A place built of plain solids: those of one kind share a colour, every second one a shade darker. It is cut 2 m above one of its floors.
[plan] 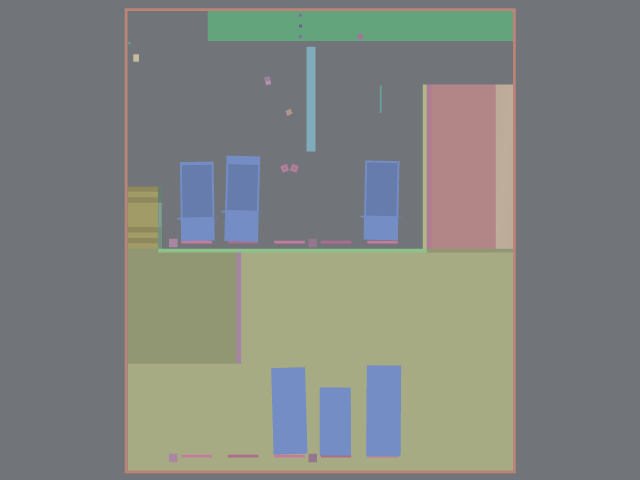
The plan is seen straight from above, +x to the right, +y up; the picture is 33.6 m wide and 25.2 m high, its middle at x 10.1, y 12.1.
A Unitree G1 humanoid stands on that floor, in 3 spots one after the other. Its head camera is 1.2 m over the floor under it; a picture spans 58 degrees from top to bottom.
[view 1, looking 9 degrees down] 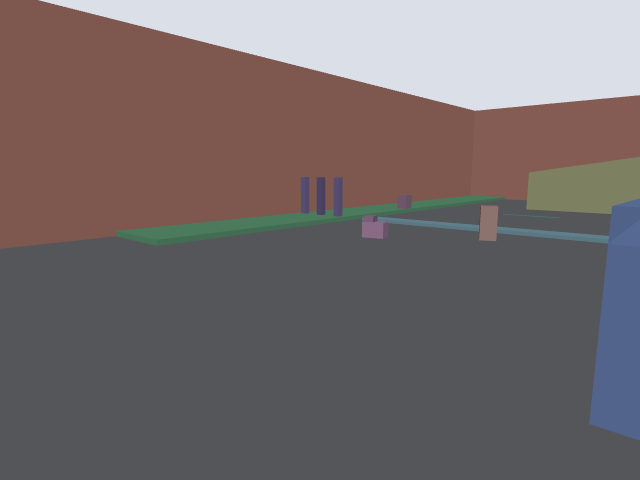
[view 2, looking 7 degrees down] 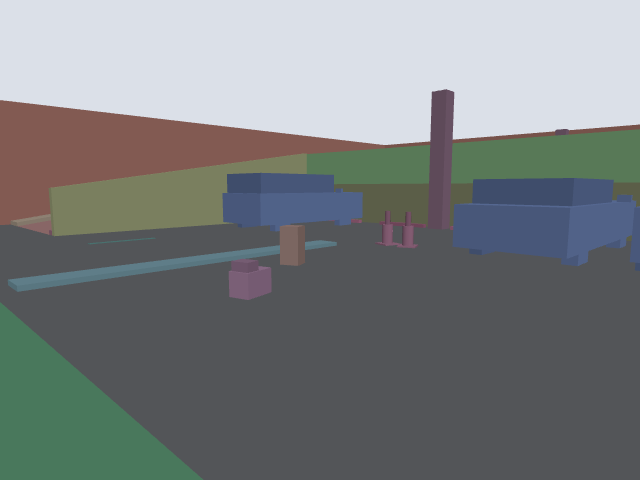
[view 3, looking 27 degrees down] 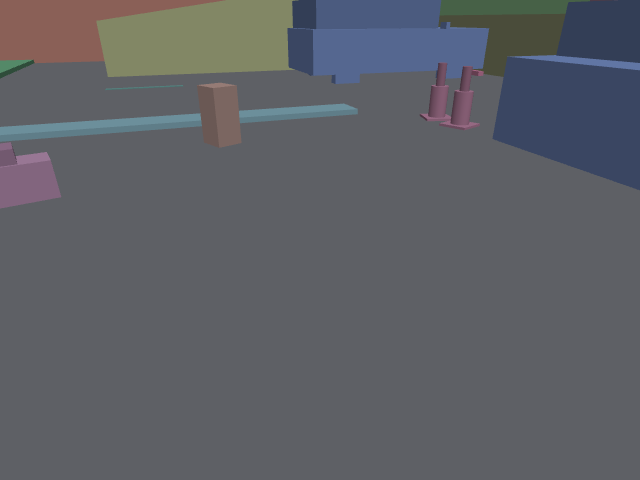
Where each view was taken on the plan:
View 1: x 0.80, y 15.91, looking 42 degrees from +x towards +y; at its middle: ground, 7.67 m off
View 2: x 3.50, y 23.34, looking -46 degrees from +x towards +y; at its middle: ground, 9.85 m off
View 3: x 3.71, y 19.50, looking -21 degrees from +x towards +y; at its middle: ground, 2.64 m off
